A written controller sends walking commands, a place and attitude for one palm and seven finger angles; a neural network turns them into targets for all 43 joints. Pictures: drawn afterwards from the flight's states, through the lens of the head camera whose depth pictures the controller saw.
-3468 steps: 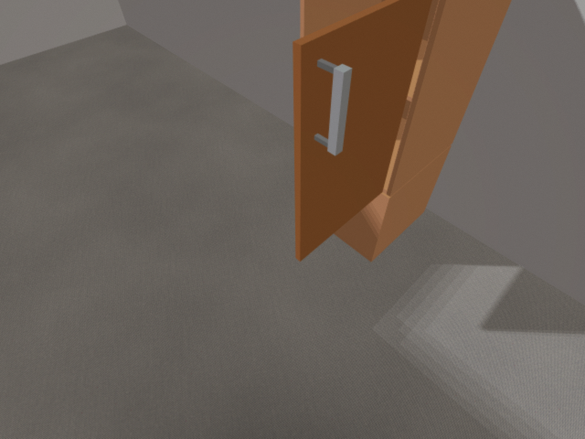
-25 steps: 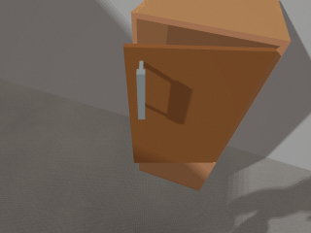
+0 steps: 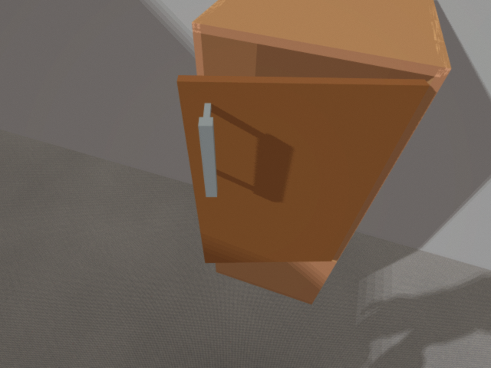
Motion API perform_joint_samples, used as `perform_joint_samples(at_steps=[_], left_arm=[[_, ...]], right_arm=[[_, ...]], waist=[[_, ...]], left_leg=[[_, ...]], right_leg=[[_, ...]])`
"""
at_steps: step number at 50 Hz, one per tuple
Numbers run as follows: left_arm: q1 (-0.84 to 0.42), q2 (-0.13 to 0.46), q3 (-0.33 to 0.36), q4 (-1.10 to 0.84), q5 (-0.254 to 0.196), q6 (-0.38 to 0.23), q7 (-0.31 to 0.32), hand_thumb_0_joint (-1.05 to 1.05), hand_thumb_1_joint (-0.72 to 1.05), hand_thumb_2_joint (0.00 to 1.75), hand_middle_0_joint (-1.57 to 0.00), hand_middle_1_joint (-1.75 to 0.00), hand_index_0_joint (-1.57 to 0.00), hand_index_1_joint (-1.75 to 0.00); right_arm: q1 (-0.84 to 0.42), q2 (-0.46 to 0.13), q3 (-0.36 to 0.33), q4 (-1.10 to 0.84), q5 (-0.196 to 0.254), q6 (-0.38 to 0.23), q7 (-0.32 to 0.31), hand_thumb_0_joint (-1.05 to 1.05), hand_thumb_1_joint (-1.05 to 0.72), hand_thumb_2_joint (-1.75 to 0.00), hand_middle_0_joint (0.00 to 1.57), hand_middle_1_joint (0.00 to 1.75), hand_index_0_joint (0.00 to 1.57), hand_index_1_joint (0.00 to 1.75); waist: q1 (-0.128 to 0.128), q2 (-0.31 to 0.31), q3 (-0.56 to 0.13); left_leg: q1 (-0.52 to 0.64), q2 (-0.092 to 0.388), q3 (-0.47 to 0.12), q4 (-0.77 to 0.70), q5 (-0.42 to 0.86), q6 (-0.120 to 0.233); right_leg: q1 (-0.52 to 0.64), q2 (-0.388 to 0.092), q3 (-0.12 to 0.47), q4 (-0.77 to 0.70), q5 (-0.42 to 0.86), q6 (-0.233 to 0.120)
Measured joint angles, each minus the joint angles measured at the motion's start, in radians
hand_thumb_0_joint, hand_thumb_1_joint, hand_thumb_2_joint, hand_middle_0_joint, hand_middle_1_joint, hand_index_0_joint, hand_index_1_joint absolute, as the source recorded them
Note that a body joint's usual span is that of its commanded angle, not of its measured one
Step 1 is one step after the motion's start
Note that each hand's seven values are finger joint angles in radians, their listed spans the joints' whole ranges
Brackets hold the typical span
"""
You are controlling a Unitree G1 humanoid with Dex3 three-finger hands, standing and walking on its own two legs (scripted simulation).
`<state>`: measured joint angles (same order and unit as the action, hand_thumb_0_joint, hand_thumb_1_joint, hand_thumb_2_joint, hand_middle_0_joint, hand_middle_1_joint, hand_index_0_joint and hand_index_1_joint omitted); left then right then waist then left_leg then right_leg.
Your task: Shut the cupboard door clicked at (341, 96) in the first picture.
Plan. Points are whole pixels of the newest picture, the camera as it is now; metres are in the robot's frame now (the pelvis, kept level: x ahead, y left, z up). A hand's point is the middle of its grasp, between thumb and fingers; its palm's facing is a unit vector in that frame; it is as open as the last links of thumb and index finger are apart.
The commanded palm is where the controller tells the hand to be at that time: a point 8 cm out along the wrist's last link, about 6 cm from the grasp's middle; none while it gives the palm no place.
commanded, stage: look again from close up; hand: left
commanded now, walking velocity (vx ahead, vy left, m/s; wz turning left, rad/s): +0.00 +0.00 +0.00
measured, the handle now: (209, 153) +0.43 +0.09 +0.12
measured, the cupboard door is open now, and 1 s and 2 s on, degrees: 20 20 20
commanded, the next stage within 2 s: shuffle to correct the standing spot in 0.58 s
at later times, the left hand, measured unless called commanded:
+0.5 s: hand out of the picture +0.04 +0.20 -0.17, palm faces -0.02 -0.97 -0.25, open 7.4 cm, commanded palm none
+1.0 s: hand out of the picture +0.02 +0.16 -0.18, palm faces +0.04 -0.98 -0.19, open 7.4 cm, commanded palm none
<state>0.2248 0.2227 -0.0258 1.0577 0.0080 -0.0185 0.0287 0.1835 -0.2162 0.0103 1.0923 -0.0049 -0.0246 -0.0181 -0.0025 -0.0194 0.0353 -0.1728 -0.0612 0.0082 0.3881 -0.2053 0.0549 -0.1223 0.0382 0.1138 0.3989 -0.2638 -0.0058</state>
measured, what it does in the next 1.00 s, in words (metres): stands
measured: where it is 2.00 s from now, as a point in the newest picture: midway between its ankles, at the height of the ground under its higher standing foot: outside the picture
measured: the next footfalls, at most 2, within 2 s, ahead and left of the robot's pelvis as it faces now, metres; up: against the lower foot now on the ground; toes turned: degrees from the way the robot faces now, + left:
left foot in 1.58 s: +0.00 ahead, -0.01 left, +0.00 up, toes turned +8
right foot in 1.82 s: +0.03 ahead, -0.33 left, +0.00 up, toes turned +5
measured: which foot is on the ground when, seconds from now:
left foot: down 0.00-1.00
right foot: down 0.00-1.00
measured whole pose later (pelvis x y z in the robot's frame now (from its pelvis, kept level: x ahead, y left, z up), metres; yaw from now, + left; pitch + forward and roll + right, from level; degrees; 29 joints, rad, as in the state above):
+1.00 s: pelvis +0.02 -0.02 +0.00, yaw +3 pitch +0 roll +1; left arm 0.26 0.20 -0.01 1.07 0.00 0.01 0.03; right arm 0.20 -0.15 0.02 1.13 -0.01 -0.01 -0.04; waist -0.01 -0.05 0.03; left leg -0.17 -0.06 -0.05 0.38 -0.21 0.03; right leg -0.11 0.04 0.06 0.41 -0.30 -0.04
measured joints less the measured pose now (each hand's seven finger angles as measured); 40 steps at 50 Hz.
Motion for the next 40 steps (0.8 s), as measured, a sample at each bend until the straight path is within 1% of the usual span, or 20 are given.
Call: perform_joint_samples(at_steps=[12,20,35,40], left_arm=[[-0.003,0.022,0.0,0.01,-0.001,0.002,-0.005,0.01,0.91,0.9,-0.2,-0.3,-0.2,-0.3],[-0.006,0.03,0.0,0.015,-0.002,0.0,-0.006,0.01,0.91,0.9,-0.2,-0.3,-0.2,-0.3],[-0.024,0.035,0.002,0.015,-0.003,-0.002,-0.007,0.01,0.91,0.9,-0.2,-0.3,-0.2,-0.3],[-0.026,0.032,0.004,0.017,-0.006,0.0,0.0,0.01,0.91,0.9,-0.2,-0.3,-0.2,-0.3]], right_arm=[[-0.022,-0.02,0.004,0.006,0.0,0.001,0.001,0.0,-0.91,-0.9,0.2,0.3,0.2,0.3],[-0.026,-0.024,0.006,0.015,0.001,0.003,0.003,0.0,-0.91,-0.9,0.2,0.3,0.2,0.3],[-0.03,-0.028,0.008,0.024,0.0,0.0,0.0,0.01,-0.91,-0.9,0.2,0.3,0.2,0.3],[-0.027,-0.016,0.009,0.029,-0.002,0.002,-0.005,0.0,-0.91,-0.9,0.2,0.3,0.2,0.3]], waist=[[0.006,-0.001,0.007],[0.006,-0.004,0.01],[0.004,-0.006,0.006],[-0.004,-0.011,-0.002]], left_leg=[[0.016,0.0,-0.006,-0.025,0.008,-0.005],[0.023,0.003,-0.01,-0.036,0.011,-0.008],[0.035,0.005,-0.014,-0.047,0.009,-0.013],[0.036,0.003,-0.024,-0.051,0.012,-0.016]], right_leg=[[0.015,0.0,-0.005,-0.02,0.005,-0.004],[0.023,0.001,-0.008,-0.033,0.008,-0.008],[0.036,0.004,-0.011,-0.045,0.007,-0.013],[0.038,0.001,-0.021,-0.046,0.003,-0.014]])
